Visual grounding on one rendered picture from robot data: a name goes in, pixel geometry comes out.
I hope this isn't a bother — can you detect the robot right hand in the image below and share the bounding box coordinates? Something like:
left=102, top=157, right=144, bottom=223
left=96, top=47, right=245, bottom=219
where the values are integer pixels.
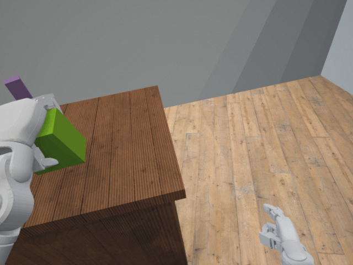
left=259, top=204, right=300, bottom=251

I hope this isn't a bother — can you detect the robot left hand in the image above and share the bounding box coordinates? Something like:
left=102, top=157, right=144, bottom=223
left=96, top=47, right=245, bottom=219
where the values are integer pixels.
left=0, top=93, right=63, bottom=173

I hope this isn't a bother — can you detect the sponge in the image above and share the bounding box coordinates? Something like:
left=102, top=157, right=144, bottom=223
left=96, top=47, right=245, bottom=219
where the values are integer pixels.
left=34, top=108, right=86, bottom=175

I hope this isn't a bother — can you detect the left robot forearm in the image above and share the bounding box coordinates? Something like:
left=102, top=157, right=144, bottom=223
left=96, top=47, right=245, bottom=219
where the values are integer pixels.
left=0, top=141, right=34, bottom=265

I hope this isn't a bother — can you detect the right robot forearm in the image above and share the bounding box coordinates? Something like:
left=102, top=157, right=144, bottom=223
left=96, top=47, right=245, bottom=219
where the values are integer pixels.
left=280, top=240, right=314, bottom=265

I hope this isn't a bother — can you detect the table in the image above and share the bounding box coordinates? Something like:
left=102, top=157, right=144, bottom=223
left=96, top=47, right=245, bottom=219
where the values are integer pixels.
left=5, top=86, right=188, bottom=265

